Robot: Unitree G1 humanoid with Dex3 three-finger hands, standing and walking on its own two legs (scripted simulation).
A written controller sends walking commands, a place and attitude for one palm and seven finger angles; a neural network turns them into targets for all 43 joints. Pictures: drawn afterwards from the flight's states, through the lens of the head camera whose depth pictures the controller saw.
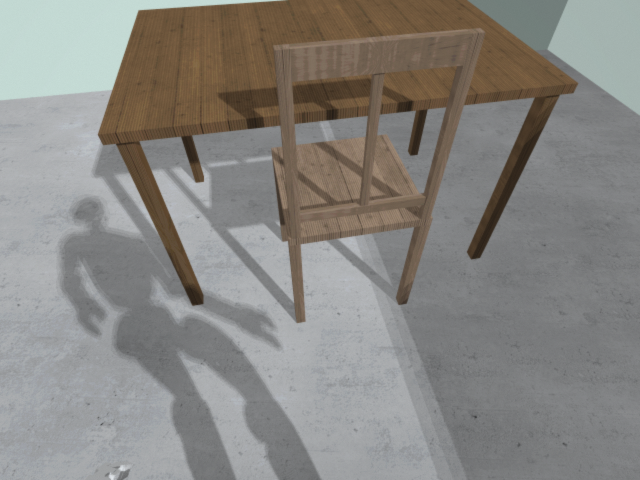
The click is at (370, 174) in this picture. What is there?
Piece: chair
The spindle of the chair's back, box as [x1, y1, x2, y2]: [359, 73, 384, 205]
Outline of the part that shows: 384,73 372,74 359,201 361,205 368,204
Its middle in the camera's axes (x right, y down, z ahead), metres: +0.11 -0.21 +0.89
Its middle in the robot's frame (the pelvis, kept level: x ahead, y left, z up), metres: +0.81 -0.07 -0.05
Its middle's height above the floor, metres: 0.72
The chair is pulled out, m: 0.00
